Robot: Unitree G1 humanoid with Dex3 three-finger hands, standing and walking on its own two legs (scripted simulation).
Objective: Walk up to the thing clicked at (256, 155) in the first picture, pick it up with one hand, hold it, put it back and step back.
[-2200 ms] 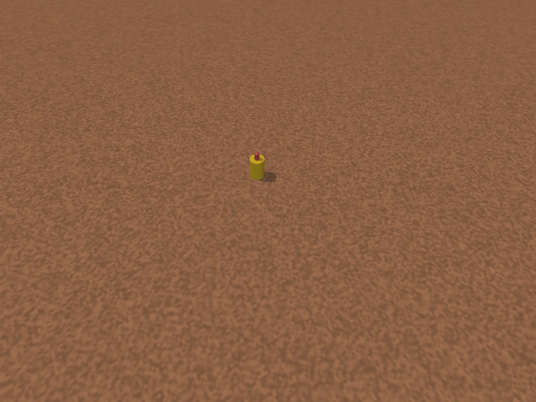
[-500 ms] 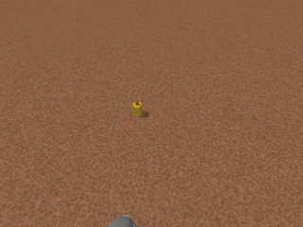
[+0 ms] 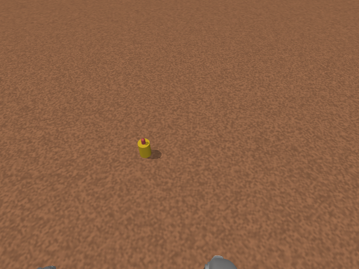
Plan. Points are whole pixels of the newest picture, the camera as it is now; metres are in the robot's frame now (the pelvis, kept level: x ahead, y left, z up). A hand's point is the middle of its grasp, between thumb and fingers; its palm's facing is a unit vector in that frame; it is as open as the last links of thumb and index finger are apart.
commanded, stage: walk up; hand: left
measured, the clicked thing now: (144, 146) +0.93 +0.23 -0.69
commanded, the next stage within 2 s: none
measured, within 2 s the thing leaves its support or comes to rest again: neither
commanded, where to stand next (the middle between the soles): +0.59 +0.03 m, yaw +0 degrees
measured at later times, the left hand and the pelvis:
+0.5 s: hand (63, 242) +0.22 +0.31 -0.16, palm faces -0.02 -0.93 -0.38, open 7.3 cm; pelvis +0.21 +0.03 -0.01, yaw +1 degrees
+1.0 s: hand (93, 154) +0.47 +0.28 -0.12, palm faces -0.03 -0.91 -0.42, open 7.3 cm; pelvis +0.39 +0.01 +0.00, yaw +0 degrees
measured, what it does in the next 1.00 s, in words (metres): walks ahead: right foot, then left foot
